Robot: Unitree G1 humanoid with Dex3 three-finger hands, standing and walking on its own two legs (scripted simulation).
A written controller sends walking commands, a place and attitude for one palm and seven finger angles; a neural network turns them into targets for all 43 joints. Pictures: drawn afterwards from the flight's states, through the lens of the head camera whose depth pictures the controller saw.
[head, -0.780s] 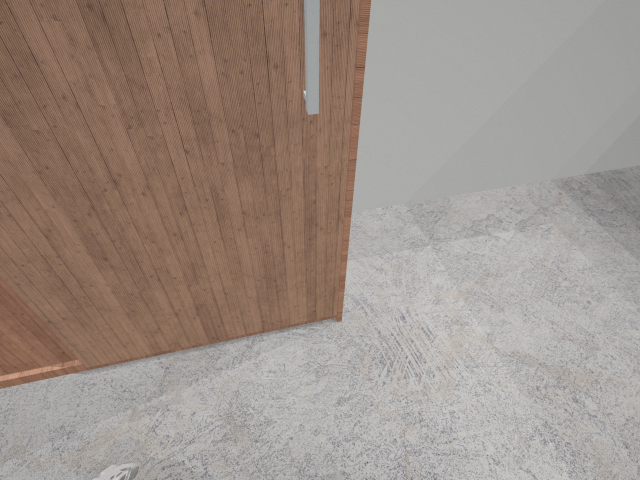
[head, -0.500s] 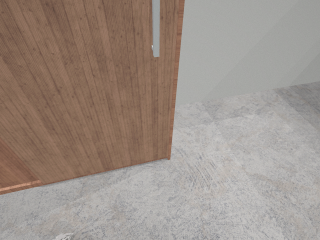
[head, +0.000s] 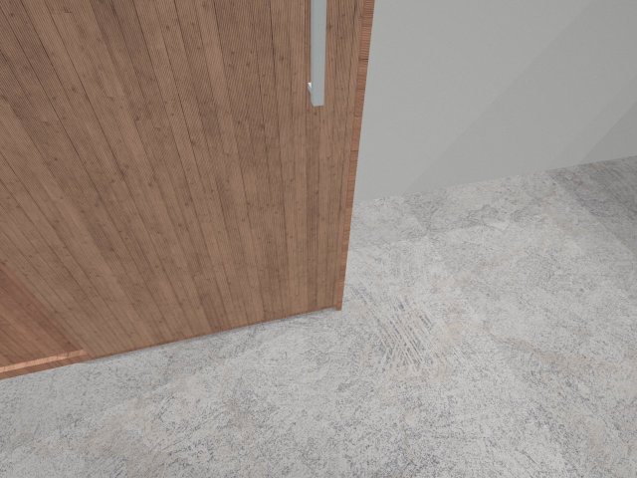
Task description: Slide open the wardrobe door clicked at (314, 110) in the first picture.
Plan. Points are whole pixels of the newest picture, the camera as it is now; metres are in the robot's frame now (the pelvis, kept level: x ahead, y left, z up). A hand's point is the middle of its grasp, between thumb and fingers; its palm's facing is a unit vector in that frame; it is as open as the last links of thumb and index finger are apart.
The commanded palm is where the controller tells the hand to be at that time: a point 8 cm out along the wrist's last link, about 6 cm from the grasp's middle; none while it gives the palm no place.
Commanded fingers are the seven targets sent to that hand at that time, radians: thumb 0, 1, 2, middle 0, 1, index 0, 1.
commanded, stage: stand and wait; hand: right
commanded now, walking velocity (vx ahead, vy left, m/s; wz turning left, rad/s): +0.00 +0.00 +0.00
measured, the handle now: (315, 22) +0.78 +0.06 +0.24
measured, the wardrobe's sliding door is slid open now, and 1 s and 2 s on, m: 0.00 0.00 0.00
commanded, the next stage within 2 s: look at it before walking up in 0.04 s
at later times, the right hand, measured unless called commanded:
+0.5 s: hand out of the picture +0.09 -0.24 -0.16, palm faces -0.01 +0.94 -0.33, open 7.4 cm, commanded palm none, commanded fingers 0.00 -0.90 -0.90 0.20 0.30 0.20 0.30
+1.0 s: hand out of the picture +0.09 -0.22 -0.17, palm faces -0.05 +0.95 -0.31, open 7.4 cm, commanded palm none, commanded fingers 0.00 -0.90 -0.90 0.20 0.30 0.20 0.30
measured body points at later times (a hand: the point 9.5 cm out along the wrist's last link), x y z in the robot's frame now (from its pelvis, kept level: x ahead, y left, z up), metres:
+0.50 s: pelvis +0.02 +0.00 +0.00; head +0.02 +0.00 +0.45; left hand +0.10 +0.29 -0.13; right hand +0.09 -0.29 -0.13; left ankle +0.02 +0.12 -0.74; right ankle +0.02 -0.12 -0.74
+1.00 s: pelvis +0.02 +0.01 +0.00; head +0.04 +0.01 +0.45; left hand +0.09 +0.28 -0.14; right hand +0.09 -0.27 -0.14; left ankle +0.02 +0.12 -0.74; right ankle +0.02 -0.12 -0.74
